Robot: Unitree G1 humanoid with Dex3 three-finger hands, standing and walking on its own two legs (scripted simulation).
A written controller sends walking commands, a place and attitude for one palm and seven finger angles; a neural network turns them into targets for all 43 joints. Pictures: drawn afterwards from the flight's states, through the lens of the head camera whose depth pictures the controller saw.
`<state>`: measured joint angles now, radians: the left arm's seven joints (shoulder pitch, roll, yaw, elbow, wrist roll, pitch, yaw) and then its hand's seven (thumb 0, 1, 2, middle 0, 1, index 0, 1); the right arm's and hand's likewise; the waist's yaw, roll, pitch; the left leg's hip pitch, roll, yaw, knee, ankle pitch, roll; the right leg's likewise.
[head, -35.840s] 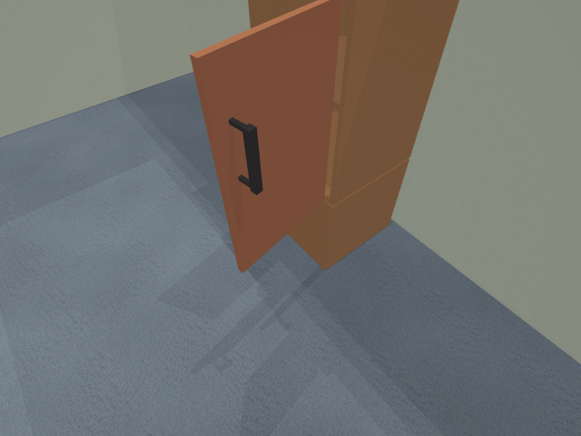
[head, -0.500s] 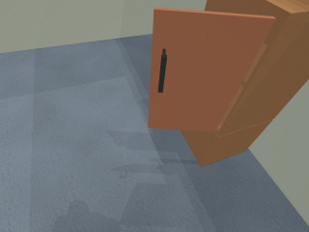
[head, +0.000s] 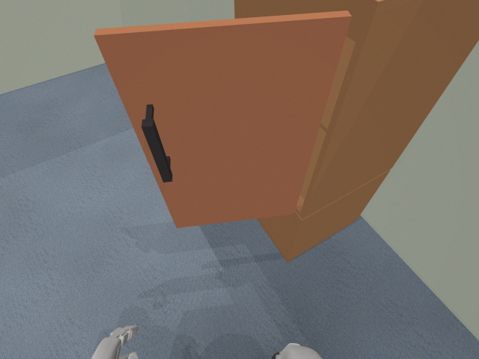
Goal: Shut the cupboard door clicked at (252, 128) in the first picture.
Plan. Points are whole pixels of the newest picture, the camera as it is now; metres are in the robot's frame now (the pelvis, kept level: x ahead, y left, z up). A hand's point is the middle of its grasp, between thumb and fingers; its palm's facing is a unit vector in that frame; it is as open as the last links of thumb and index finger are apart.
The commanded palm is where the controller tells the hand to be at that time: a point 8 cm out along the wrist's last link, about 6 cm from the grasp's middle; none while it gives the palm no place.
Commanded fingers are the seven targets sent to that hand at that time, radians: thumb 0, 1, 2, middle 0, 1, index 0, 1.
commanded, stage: come to a stop and stand still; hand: left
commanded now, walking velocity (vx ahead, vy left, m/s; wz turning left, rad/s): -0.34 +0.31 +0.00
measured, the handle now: (159, 146) +0.47 +0.15 +0.06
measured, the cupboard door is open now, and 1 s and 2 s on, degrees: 67 67 67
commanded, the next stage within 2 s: look again from close up in 1.38 s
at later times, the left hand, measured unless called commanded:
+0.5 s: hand out of the picture +0.06 +0.24 -0.17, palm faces +0.12 -0.97 -0.22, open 7.4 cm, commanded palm none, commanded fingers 0.00 0.90 0.90 -0.20 -0.30 -0.20 -0.30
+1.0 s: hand out of the picture +0.02 +0.18 -0.16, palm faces +0.02 -0.98 -0.21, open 7.3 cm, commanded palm none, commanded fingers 0.00 0.90 0.90 -0.20 -0.30 -0.20 -0.30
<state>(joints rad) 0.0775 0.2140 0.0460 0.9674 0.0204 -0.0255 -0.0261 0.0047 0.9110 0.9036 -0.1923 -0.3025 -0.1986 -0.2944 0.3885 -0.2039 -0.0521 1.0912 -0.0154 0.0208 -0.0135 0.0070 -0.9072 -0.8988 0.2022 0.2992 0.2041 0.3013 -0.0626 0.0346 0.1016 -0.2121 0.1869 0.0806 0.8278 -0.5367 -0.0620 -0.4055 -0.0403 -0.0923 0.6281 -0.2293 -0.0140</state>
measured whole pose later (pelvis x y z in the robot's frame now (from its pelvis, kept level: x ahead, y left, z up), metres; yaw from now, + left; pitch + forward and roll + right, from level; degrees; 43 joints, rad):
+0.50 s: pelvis +0.03 +0.03 +0.01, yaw +3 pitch +0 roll -2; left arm 0.19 0.24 0.05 0.99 0.01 0.06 0.04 0.00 0.91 0.90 -0.20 -0.30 -0.20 -0.29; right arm 0.10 -0.19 -0.03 0.91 -0.02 0.03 -0.02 0.00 -0.91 -0.90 0.20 0.30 0.20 0.30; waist 0.04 -0.05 0.08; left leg -0.30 0.00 0.04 0.60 -0.30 0.05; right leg -0.38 -0.03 -0.02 0.81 -0.49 0.03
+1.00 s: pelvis -0.02 -0.01 +0.02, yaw +1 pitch -1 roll +0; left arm 0.21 0.17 0.02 1.08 0.01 0.03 0.03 0.01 0.92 0.90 -0.19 -0.30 -0.20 -0.29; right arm 0.33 -0.18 -0.04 1.11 -0.01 0.05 -0.02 0.01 -0.91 -0.90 0.20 0.30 0.20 0.30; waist -0.04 0.00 0.02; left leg -0.29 0.02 0.04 0.47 -0.18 -0.01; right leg -0.13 -0.02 0.00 0.44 -0.30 0.02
